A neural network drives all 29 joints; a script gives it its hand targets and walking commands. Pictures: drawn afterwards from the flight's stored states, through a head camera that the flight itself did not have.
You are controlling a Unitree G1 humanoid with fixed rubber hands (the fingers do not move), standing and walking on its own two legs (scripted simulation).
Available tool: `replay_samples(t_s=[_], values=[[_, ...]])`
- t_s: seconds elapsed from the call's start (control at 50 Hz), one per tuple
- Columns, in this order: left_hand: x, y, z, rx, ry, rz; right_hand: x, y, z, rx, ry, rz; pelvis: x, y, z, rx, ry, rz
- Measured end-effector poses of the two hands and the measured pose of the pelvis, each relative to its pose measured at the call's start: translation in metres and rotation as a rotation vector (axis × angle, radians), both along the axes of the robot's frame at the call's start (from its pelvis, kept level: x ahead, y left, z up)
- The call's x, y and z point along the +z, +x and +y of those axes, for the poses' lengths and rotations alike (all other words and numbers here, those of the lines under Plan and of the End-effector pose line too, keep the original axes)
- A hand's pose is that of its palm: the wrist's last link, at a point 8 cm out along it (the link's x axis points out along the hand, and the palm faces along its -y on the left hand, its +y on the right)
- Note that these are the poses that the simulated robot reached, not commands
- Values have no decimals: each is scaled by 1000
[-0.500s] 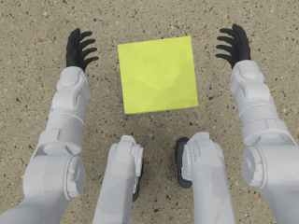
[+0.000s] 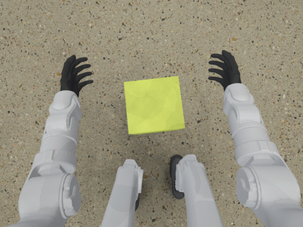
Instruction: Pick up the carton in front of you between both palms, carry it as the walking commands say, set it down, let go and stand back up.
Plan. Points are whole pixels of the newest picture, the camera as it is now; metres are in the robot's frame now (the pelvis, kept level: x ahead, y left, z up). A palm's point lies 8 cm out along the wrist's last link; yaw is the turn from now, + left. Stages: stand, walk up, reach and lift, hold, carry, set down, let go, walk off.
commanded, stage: set down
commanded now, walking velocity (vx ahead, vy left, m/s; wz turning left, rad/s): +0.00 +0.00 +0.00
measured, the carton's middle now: (153, 109) +0.46 +0.01 -0.46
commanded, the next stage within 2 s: let go in 0.08 s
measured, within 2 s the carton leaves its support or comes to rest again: neither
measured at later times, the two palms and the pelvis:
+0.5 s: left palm (27, 119) +0.37 +0.23 +0.03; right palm (283, 117) +0.37 -0.22 +0.02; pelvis +0.06 +0.00 +0.13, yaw -2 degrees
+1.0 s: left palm out of the picture +0.26 +0.24 +0.12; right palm out of the picture +0.24 -0.23 +0.12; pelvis +0.09 +0.01 +0.19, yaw -2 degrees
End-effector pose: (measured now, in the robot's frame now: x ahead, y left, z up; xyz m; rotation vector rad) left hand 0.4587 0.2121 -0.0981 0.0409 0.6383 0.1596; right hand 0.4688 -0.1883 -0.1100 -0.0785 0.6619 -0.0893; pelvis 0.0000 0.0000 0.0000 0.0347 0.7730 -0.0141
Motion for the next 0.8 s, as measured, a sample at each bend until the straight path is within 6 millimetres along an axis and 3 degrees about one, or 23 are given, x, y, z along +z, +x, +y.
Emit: replay_samples(t_s=[0.14, 0.24, 0.46, 0.64, 0.8], values=[[39, 3, -5, -17, 11, 1, 42, -1, -12, -1, -16, -3, 35, 9, 0, -13, 3, -20], [60, -13, -7, -78, 36, 59, 64, -21, -17, 0, -67, 50, 66, 19, -1, -14, -1, -66], [115, -79, 10, -139, 95, 168, 118, -92, -28, 15, -92, 117, 125, 57, 3, -15, -26, -219], [164, -125, 26, -146, 91, 175, 168, -140, -33, 20, -83, 127, 157, 83, 7, -15, -39, -363], [204, -170, 28, -149, 92, 160, 213, -189, -39, 19, -94, 115, 182, 98, 10, -17, -52, -542]])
